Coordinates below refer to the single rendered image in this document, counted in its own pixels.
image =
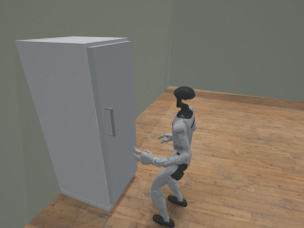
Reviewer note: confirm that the handle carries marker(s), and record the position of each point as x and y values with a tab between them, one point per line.
112	122

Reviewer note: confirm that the robot left shin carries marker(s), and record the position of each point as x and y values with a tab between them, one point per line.
160	203

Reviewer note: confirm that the left robot upper arm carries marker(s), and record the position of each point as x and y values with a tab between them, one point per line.
180	130

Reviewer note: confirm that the right robot upper arm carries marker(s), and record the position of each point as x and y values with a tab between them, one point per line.
194	128

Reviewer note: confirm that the fridge door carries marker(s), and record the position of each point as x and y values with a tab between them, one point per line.
111	73

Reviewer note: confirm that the left robot hand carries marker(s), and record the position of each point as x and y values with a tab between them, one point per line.
145	157

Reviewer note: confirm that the robot left forearm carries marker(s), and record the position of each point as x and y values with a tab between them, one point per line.
172	160

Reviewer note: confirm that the right robot hand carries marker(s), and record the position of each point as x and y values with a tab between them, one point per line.
168	137

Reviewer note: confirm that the left robot thigh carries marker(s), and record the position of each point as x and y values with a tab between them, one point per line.
166	175

